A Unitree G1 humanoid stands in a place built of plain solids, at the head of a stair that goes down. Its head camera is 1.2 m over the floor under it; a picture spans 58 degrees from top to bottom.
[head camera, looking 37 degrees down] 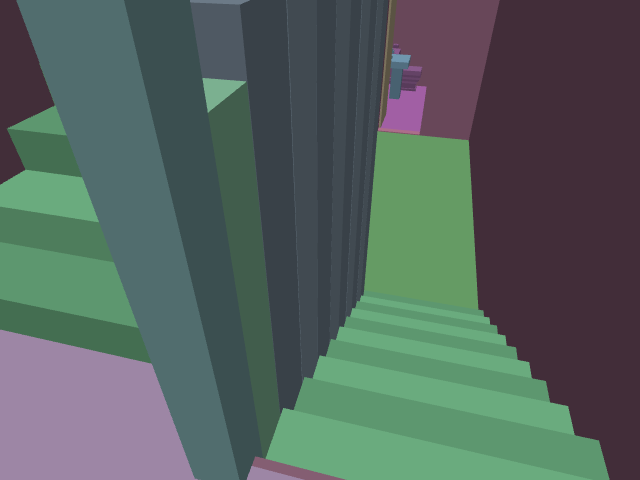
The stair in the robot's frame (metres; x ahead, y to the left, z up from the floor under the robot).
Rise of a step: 0.18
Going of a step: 0.26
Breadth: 1.13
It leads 14 degrees to the right of straight ahead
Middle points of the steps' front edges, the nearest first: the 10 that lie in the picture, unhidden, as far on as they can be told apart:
0.72 -0.42 -0.18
0.97 -0.48 -0.35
1.22 -0.55 -0.53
1.47 -0.61 -0.71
1.73 -0.67 -0.89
1.98 -0.74 -1.06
2.23 -0.80 -1.24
2.48 -0.86 -1.42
2.74 -0.93 -1.60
2.99 -0.99 -1.77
